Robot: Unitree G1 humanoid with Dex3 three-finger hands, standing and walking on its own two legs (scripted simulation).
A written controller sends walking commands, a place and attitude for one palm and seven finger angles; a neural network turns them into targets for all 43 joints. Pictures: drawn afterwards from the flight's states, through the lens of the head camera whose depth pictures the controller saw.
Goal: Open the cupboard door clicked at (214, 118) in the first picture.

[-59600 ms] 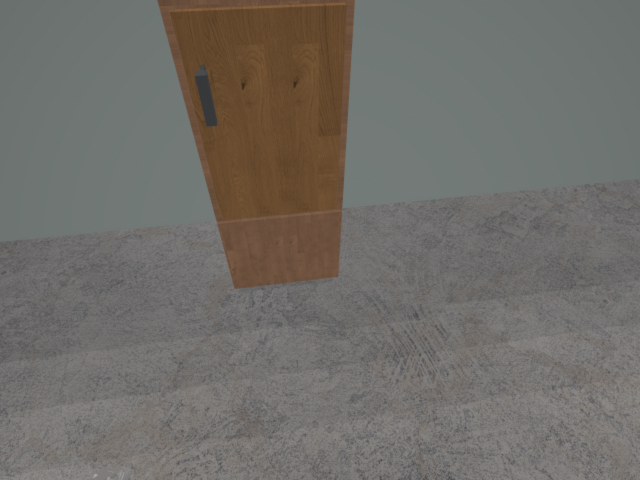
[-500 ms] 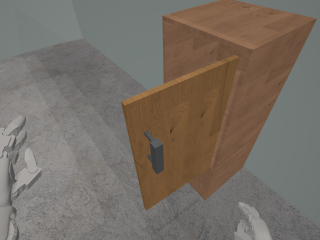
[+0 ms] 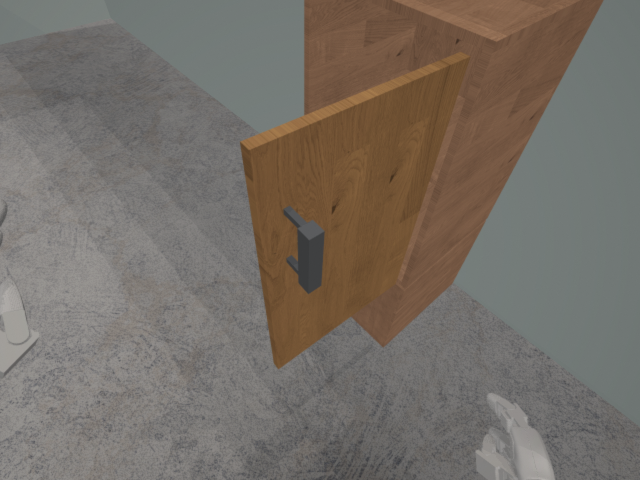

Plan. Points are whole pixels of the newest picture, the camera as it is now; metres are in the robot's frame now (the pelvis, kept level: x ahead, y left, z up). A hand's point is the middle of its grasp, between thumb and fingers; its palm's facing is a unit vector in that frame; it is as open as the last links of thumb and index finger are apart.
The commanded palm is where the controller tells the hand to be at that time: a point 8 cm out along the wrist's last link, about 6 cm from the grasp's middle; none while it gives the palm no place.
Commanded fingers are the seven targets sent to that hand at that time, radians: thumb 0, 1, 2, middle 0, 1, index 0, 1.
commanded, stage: step back with the hand held close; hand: left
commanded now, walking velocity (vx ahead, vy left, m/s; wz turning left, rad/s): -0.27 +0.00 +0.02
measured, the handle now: (300, 249) +0.40 +0.06 +0.06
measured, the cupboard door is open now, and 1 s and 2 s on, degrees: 87 87 87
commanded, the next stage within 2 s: stop stepping back and stand still in 0.62 s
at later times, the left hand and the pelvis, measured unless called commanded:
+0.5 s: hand out of the picture +0.13 +0.27 +0.19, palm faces +0.47 -0.75 -0.48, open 7.4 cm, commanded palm +0.07 +0.29 +0.19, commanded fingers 0.00 0.90 0.90 -0.20 -0.30 -0.20 -0.30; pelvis -0.07 -0.01 +0.01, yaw +0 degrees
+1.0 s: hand out of the picture +0.04 +0.22 +0.15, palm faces +0.36 -0.80 -0.48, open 7.4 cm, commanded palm -0.02 +0.25 +0.19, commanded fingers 0.00 0.90 0.90 -0.20 -0.30 -0.20 -0.30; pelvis -0.18 -0.04 +0.00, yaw -3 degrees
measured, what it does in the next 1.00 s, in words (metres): walks backwards: right foot, then left foot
